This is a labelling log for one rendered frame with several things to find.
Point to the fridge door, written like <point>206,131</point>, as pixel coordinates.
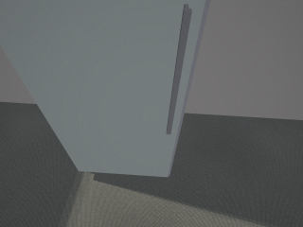
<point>101,72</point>

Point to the handle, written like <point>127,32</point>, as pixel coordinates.
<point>182,44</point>

